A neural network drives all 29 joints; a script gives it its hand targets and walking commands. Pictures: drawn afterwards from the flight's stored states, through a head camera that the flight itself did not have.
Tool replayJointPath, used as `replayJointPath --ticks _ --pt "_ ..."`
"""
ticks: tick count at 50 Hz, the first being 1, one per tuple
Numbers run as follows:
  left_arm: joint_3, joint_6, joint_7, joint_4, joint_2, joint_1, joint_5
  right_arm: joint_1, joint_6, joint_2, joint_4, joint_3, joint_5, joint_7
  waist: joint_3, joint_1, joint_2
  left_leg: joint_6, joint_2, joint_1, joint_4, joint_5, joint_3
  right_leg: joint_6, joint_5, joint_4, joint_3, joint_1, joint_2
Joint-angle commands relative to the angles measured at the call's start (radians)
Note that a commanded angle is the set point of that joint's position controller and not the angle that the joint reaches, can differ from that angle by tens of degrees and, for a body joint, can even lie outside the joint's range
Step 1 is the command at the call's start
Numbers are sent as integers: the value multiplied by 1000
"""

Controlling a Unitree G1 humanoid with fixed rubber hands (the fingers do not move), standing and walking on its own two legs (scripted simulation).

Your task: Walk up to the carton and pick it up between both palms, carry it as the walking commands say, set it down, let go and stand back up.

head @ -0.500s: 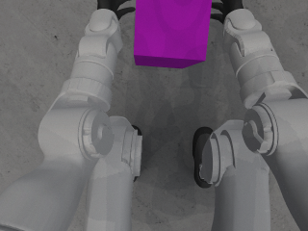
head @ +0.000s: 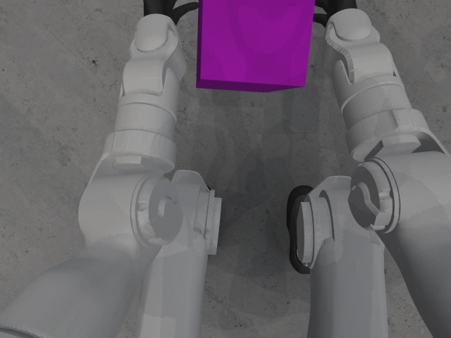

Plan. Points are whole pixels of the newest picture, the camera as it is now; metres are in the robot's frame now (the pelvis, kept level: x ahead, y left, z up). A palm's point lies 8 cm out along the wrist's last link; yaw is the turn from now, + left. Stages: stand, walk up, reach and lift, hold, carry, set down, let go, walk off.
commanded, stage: reach and lift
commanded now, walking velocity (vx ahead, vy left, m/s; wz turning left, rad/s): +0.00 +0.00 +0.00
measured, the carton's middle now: (243, 31) +0.54 +0.01 -0.22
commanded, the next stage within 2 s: none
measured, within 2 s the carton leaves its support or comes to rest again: neither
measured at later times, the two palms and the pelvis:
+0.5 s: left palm (152, 17) +0.52 +0.11 -0.09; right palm out of the picture +0.54 -0.11 -0.11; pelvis +0.00 +0.00 +0.03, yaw -1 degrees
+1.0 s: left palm (124, 1) +0.50 +0.11 -0.01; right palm out of the picture +0.52 -0.11 -0.03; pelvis +0.00 +0.00 +0.08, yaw -1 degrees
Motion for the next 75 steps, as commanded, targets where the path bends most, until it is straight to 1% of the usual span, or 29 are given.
replayJointPath --ticks 1,5,8,15,22,29,35,49,63,75 --pt "-379 55 -243 64 -986 -343 -65 -629 -86 971 -252 272 69 244 -1129 -6 -133 76 -100 495 -177 335 138 -22 318 -179 -119 666 105" --pt "-417 71 -235 26 -1008 -381 -64 -655 -72 992 -278 282 63 236 -1178 -12 -136 74 -103 537 -196 325 137 -20 299 -199 -126 673 106" --pt "-439 83 -229 -2 -1013 -409 -55 -665 -59 1012 -285 287 59 234 -1209 -6 -133 73 -104 561 -212 310 139 -19 282 -214 -127 683 107" --pt "-444 104 -226 -54 -1005 -450 -17 -619 -23 1063 -225 249 29 238 -1215 14 -113 70 -101 573 -250 271 146 -21 249 -248 -120 680 113" --pt "-455 116 -230 -82 -1019 -452 -11 -587 -6 1087 -225 232 3 234 -1261 6 -102 62 -101 595 -270 295 149 -21 276 -271 -119 706 119" --pt "-509 129 -223 -120 -1078 -425 -29 -559 11 1143 -285 275 7 226 -1379 -3 -101 58 -106 659 -296 357 146 -16 333 -295 -126 766 126" --pt "-495 142 -220 -105 -1103 -383 -8 -518 27 1172 -279 273 -12 225 -1354 3 -104 59 -108 657 -344 347 141 -15 322 -340 -125 760 131" --pt "-409 154 -231 -63 -1113 -347 44 -465 45 1190 -241 213 -73 221 -1307 9 -117 57 -109 645 -450 267 148 -14 255 -457 -112 793 136" --pt "-430 168 -239 -68 -1162 -301 40 -419 66 1268 -273 241 -78 214 -1359 14 -128 57 -111 711 -517 267 147 -9 256 -533 -106 888 141" --pt "-420 170 -232 -50 -1194 -238 57 -353 71 1299 -262 228 -96 215 -1326 13 -118 54 -114 780 -587 261 138 -9 246 -601 -101 932 142"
